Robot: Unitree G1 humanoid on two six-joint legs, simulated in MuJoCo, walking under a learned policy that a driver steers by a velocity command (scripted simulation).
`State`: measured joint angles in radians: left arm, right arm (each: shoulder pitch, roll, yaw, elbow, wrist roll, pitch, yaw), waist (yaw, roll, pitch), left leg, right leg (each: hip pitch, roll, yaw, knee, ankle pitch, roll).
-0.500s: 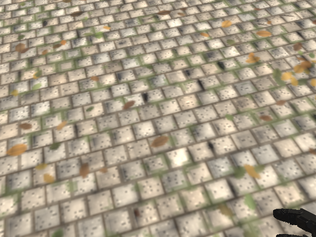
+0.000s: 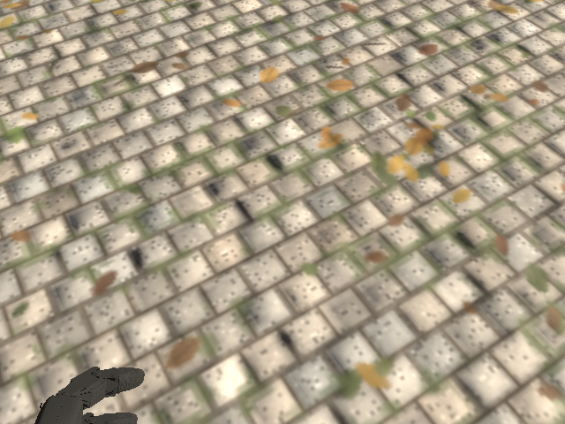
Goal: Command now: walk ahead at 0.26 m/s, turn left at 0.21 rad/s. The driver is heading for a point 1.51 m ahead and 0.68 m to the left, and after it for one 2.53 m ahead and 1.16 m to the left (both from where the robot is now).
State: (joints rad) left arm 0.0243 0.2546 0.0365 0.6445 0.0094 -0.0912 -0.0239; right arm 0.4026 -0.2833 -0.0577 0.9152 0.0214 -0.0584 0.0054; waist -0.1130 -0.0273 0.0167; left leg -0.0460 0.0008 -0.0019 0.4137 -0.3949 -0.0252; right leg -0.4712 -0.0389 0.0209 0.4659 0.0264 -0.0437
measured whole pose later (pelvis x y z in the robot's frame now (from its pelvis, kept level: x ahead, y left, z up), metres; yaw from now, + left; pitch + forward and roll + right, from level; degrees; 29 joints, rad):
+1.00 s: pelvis +0.10 +0.00 +0.01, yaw +33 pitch +2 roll +0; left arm 0.15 0.28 0.08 0.77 0.02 -0.01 0.01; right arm 0.16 -0.35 -0.09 0.62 0.01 0.05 -0.03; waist 0.00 0.05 0.03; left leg -0.50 -0.11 -0.15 1.01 -0.49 -0.03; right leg -0.27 0.01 0.03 0.48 -0.24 -0.01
